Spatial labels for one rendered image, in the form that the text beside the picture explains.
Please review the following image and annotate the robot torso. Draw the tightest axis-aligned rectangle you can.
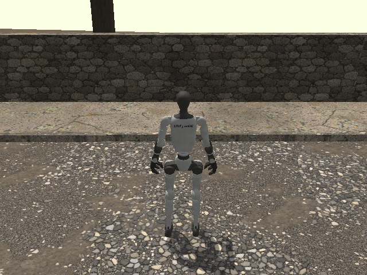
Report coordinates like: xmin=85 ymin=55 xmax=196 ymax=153
xmin=170 ymin=113 xmax=197 ymax=172

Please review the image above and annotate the left robot shin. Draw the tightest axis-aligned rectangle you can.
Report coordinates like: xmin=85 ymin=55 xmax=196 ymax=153
xmin=165 ymin=190 xmax=173 ymax=229

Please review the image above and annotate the left robot forearm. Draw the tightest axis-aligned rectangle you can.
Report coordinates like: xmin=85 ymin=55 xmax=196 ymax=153
xmin=151 ymin=139 xmax=162 ymax=163

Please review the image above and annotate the robot left hand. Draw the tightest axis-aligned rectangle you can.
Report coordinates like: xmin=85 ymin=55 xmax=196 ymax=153
xmin=150 ymin=161 xmax=163 ymax=174

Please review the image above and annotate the robot right hand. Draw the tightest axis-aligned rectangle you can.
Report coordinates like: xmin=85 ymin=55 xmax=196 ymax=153
xmin=204 ymin=161 xmax=217 ymax=175

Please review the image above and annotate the right robot upper arm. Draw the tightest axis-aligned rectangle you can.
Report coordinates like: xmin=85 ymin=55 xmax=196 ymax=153
xmin=196 ymin=116 xmax=210 ymax=147

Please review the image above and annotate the right robot forearm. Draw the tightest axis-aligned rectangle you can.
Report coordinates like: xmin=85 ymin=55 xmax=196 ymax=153
xmin=205 ymin=139 xmax=216 ymax=163

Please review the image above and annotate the left robot upper arm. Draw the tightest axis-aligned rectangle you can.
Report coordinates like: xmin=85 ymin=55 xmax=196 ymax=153
xmin=157 ymin=116 xmax=171 ymax=147

